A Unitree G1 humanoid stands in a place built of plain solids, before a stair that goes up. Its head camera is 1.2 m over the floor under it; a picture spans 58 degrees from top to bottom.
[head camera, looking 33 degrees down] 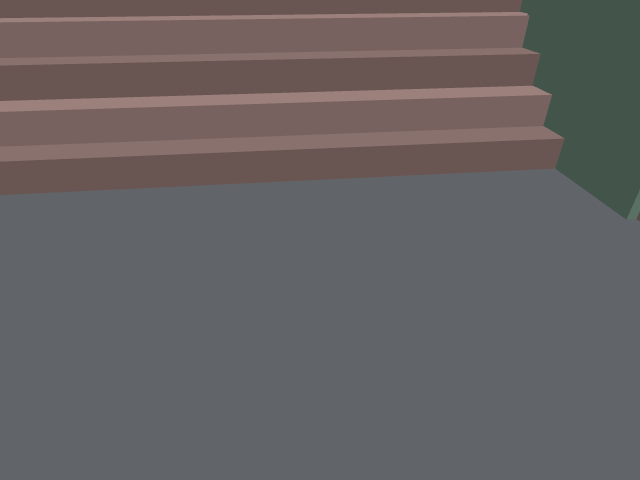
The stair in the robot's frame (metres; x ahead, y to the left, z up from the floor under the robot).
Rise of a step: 0.21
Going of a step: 0.26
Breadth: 4.00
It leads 6 degrees to the left of straight ahead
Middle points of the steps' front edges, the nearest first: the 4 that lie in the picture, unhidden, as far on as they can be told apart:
2.53 0.32 0.21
2.78 0.34 0.43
3.04 0.37 0.64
3.30 0.40 0.86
